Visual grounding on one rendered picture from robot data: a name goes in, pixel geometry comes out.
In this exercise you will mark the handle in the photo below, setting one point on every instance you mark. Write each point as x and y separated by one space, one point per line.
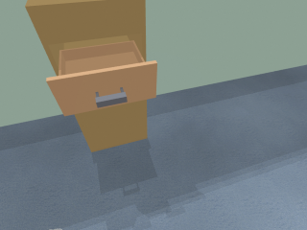
112 99

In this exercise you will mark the drawer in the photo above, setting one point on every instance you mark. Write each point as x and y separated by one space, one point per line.
104 69

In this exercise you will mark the cabinet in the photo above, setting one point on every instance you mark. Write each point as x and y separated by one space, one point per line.
70 24

